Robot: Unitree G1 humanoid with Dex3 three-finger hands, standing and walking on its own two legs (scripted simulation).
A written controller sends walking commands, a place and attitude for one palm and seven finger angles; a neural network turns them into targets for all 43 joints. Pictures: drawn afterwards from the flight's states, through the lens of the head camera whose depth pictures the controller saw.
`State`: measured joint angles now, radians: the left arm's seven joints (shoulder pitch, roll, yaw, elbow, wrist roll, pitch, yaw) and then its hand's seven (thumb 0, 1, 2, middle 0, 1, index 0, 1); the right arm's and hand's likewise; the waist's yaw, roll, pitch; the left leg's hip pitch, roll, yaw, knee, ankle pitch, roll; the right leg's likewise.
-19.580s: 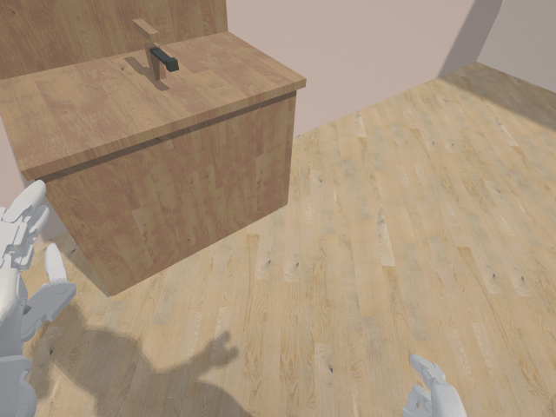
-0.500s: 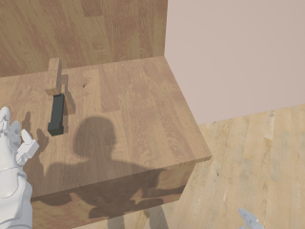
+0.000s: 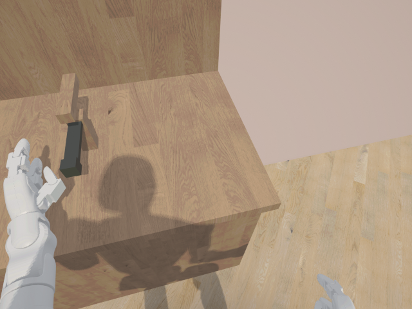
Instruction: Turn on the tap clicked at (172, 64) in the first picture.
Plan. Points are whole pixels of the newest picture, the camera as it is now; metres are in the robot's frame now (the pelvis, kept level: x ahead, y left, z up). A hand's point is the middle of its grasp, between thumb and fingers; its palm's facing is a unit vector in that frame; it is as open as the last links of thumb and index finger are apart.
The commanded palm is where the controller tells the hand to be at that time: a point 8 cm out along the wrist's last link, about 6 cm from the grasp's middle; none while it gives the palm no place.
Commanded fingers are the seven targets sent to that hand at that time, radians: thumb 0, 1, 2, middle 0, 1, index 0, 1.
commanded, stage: push the lever round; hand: left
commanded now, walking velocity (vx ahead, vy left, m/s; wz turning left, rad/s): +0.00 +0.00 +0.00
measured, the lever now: (71, 167) +0.35 +0.29 +0.08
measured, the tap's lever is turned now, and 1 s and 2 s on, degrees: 0 16 47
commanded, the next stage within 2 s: none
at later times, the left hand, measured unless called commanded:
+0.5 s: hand (74, 183) +0.32 +0.27 +0.08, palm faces +0.55 -0.83 -0.06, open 7.7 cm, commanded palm +0.27 +0.30 +0.07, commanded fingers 0.00 0.90 0.90 -0.15 -0.15 -0.15 -0.15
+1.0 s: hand (93, 177) +0.33 +0.24 +0.07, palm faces +0.63 -0.77 -0.05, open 7.7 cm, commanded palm +0.29 +0.26 +0.07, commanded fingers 0.00 0.90 0.90 -0.15 -0.15 -0.15 -0.15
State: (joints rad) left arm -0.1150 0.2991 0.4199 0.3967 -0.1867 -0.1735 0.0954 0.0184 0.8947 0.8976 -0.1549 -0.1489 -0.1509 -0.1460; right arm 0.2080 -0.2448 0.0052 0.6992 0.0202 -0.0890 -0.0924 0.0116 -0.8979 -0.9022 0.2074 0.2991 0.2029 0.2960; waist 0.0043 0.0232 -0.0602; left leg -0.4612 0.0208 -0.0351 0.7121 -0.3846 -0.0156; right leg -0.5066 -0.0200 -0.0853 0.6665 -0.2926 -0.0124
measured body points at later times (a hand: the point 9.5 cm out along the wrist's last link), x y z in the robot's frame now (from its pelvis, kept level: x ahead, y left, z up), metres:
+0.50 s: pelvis +0.00 +0.00 +0.00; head +0.03 -0.01 +0.45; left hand +0.28 +0.31 +0.08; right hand +0.15 -0.26 -0.11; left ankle -0.02 +0.13 -0.72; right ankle +0.02 -0.11 -0.72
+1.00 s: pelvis +0.00 -0.01 +0.00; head +0.03 -0.01 +0.45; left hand +0.29 +0.28 +0.08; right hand +0.16 -0.25 -0.11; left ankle -0.02 +0.13 -0.72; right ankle +0.02 -0.11 -0.72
